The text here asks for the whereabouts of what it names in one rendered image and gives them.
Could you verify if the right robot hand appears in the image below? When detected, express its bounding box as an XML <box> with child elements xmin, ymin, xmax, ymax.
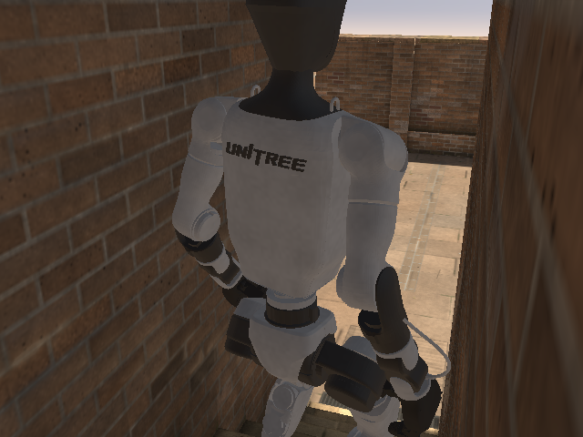
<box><xmin>381</xmin><ymin>379</ymin><xmax>443</xmax><ymax>437</ymax></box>

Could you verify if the robot head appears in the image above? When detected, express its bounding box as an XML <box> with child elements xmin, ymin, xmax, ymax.
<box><xmin>239</xmin><ymin>0</ymin><xmax>347</xmax><ymax>121</ymax></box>

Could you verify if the right robot upper arm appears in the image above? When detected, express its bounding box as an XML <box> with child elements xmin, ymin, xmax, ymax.
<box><xmin>336</xmin><ymin>115</ymin><xmax>408</xmax><ymax>312</ymax></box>

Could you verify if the robot right forearm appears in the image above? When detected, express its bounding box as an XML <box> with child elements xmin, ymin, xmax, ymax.
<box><xmin>358</xmin><ymin>267</ymin><xmax>431</xmax><ymax>401</ymax></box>

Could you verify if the left robot upper arm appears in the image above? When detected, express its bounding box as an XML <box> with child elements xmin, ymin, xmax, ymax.
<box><xmin>172</xmin><ymin>97</ymin><xmax>247</xmax><ymax>242</ymax></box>

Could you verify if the robot left forearm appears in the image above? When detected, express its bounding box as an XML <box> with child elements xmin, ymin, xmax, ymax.
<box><xmin>174</xmin><ymin>228</ymin><xmax>243</xmax><ymax>289</ymax></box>

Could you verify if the left robot hand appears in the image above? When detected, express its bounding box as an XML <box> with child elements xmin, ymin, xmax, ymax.
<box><xmin>219</xmin><ymin>275</ymin><xmax>267</xmax><ymax>308</ymax></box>

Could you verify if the robot left shin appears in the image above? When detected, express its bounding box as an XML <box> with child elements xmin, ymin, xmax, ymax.
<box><xmin>261</xmin><ymin>378</ymin><xmax>314</xmax><ymax>437</ymax></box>

